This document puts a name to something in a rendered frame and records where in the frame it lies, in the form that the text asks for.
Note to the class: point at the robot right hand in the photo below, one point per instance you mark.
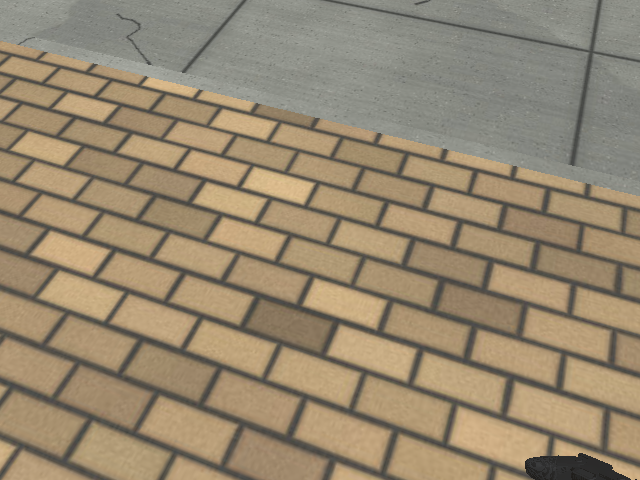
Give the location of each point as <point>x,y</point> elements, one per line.
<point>583,467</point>

